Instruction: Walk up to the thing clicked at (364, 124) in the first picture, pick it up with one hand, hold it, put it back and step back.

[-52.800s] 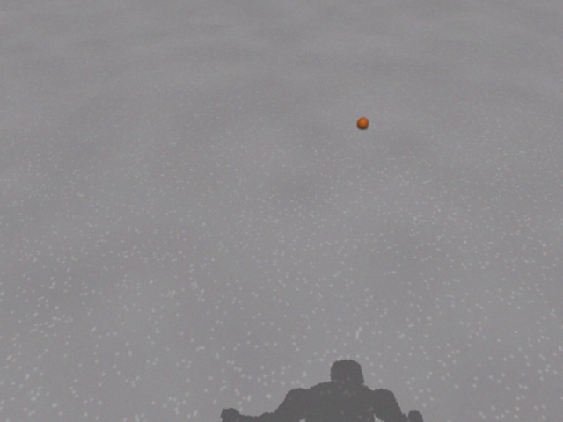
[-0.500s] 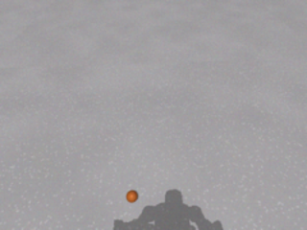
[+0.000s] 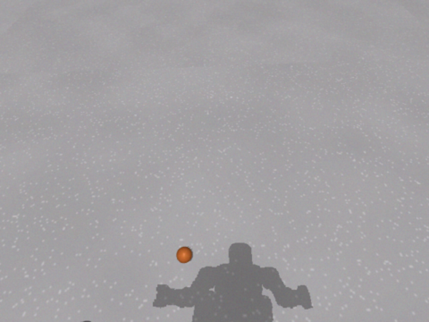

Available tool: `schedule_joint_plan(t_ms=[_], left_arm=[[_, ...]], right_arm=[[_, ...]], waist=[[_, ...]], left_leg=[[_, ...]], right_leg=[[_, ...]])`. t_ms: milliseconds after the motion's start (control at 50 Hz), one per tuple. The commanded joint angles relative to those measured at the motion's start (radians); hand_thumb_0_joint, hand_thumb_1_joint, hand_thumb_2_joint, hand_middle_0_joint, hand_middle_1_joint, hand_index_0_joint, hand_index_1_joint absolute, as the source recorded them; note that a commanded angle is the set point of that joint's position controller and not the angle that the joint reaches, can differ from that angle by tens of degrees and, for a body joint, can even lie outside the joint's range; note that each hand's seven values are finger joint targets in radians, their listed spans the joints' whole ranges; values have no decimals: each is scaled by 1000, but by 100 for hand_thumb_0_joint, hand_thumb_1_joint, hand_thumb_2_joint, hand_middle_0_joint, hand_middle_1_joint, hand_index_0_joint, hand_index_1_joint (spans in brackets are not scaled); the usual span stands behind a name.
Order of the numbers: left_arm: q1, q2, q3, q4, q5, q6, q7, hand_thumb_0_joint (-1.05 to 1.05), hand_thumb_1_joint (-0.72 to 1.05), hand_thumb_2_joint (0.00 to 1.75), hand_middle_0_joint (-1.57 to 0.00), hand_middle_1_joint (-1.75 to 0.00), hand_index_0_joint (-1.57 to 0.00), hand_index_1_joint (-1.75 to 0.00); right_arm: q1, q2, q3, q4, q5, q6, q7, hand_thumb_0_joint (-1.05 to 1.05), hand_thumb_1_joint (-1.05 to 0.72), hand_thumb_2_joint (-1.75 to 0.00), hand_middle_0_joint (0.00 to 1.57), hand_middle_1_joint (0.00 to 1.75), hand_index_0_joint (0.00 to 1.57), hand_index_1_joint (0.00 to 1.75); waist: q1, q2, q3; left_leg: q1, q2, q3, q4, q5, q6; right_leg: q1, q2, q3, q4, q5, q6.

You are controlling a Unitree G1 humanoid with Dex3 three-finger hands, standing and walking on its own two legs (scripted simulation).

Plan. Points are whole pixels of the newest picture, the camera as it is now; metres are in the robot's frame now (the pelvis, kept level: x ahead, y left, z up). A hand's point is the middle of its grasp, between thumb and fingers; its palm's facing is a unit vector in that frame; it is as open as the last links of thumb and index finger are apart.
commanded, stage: step back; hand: left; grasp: from above
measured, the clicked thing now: (184, 254) +0.48 +0.18 -0.74
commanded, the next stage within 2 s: none
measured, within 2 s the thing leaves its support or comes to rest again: neither
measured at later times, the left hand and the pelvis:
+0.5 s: hand out of the picture +0.04 +0.31 -0.17, palm faces -0.08 -0.92 -0.38, open 7.4 cm; pelvis -0.09 +0.05 -0.02, yaw -4 degrees
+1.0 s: hand out of the picture -0.10 +0.32 -0.16, palm faces +0.01 -0.92 -0.39, open 7.4 cm; pelvis -0.23 +0.06 -0.02, yaw +0 degrees
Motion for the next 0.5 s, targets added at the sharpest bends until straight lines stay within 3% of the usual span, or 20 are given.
schedule_joint_plan(t_ms=[0,40,60,80,100,120,140,160,180,200,220,240,260,320,380,420,480], left_arm=[[-101,286,68,-169,18,-18,27,0,90,90,-20,-30,-20,-30],[-110,288,62,-195,26,-15,29,0,90,90,-20,-30,-20,-30],[-94,275,59,-202,24,-10,28,0,90,90,-20,-30,-20,-30],[-93,275,55,-206,17,-2,24,0,90,90,-20,-30,-20,-30],[-78,271,54,-214,9,9,20,0,90,90,-20,-30,-20,-30],[-57,225,48,-228,0,21,18,0,90,90,-20,-30,-20,-30],[-22,182,42,-235,-9,28,19,0,90,90,-20,-30,-20,-30],[-13,211,51,-230,-2,35,32,0,90,90,-20,-30,-20,-30],[-26,213,45,-221,4,37,40,0,90,90,-20,-30,-20,-30],[-31,216,50,-220,1,39,39,0,90,90,-20,-30,-20,-30],[0,218,50,-211,-10,38,37,0,90,90,-20,-30,-20,-30],[44,226,51,-204,-12,38,35,0,90,90,-20,-30,-20,-30],[48,231,55,-207,-7,36,32,0,90,90,-20,-30,-20,-30],[13,225,58,-235,3,33,27,0,90,90,-20,-30,-20,-30],[20,221,63,-252,4,30,19,0,90,90,-20,-30,-20,-30],[47,219,65,-249,5,28,14,0,90,90,-20,-30,-20,-30],[108,212,70,-234,10,22,5,0,90,90,-20,-30,-20,-30]], right_arm=[[102,-181,-62,-95,3,11,-2,0,-90,-90,20,30,20,30],[117,-190,-69,-116,2,6,-1,0,-90,-90,20,30,20,30],[117,-188,-70,-118,-1,-1,-1,0,-90,-90,20,30,20,30],[134,-181,-73,-111,-10,-9,0,0,-90,-90,20,30,20,30],[142,-182,-79,-112,-21,-14,0,0,-90,-90,20,30,20,30],[136,-217,-92,-128,-36,-20,-5,0,-90,-90,20,30,20,30],[115,-304,-108,-145,-46,-27,-5,0,-90,-90,20,30,20,30],[124,-358,-115,-160,-28,-30,-5,0,-90,-90,20,30,20,30],[101,-347,-117,-166,-26,-30,-9,0,-90,-90,20,30,20,30],[70,-305,-106,-174,-21,-29,-17,0,-90,-90,20,30,20,30],[27,-270,-97,-187,-25,-30,-25,0,-90,-90,20,30,20,30],[21,-263,-92,-200,-26,-29,-31,0,-90,-90,20,30,20,30],[37,-241,-89,-210,-24,-29,-35,0,-90,-90,20,30,20,30],[91,-231,-90,-218,-21,-27,-40,0,-90,-90,20,30,20,30],[113,-248,-92,-227,-18,-28,-38,0,-90,-90,20,30,20,30],[99,-265,-95,-244,-20,-26,-36,0,-90,-90,20,30,20,30],[56,-275,-94,-263,-21,-20,-31,0,-90,-90,20,30,20,30]], waist=[[-45,-152,-133],[-42,-187,-143],[-30,-171,-155],[-35,-149,-166],[-34,-97,-158],[-22,11,-147],[-3,199,-143],[-34,181,-190],[-36,159,-210],[-27,117,-210],[5,115,-215],[23,140,-217],[16,120,-213],[-29,77,-177],[-47,96,-177],[-43,109,-194],[-22,129,-248]], left_leg=[[-38,-5,-57,303,-214,31],[-50,18,-24,196,-153,25],[-48,22,2,73,-103,19],[-2,12,41,-71,5,14],[53,14,49,-194,228,8],[64,114,-96,-273,472,39],[152,291,-348,-297,708,124],[124,372,-401,-266,803,225],[136,374,-415,-265,754,238],[135,333,-332,-249,728,213],[196,288,-259,-221,711,195],[218,280,-223,-195,729,198],[232,269,-209,-184,726,201],[258,276,-204,-183,724,224],[265,283,-197,-182,675,235],[242,301,-201,-185,623,245],[199,286,-192,-162,479,213]], right_leg=[[-71,-339,228,-32,535,-237],[-43,-308,206,19,534,-197],[0,-269,178,65,499,-166],[5,-227,140,132,469,-136],[-29,-178,105,200,392,-98],[-74,-86,71,308,227,-48],[-269,84,66,472,-240,-14],[-254,123,184,620,-464,-11],[-279,125,240,708,-456,-17],[-293,118,264,765,-405,-20],[-333,106,261,794,-340,-18],[-348,102,246,812,-306,-7],[-344,95,230,810,-290,4],[-349,92,207,725,-302,36],[-323,82,180,604,-290,40],[-278,66,148,535,-286,36],[-178,22,90,315,-231,15]])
